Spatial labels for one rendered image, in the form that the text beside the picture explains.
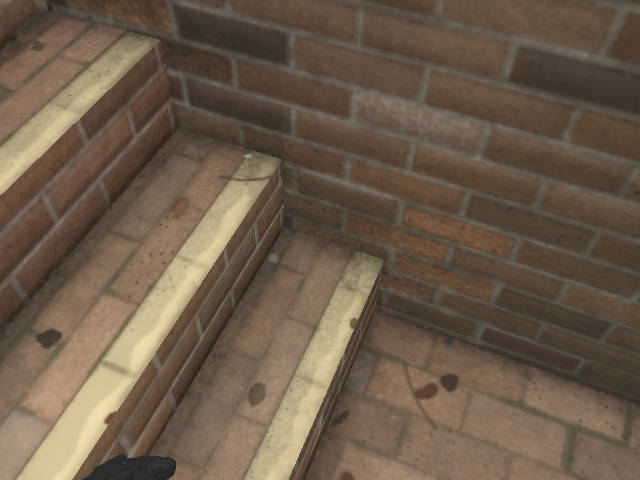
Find stairs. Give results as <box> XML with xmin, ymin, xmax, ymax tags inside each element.
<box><xmin>0</xmin><ymin>0</ymin><xmax>384</xmax><ymax>480</ymax></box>

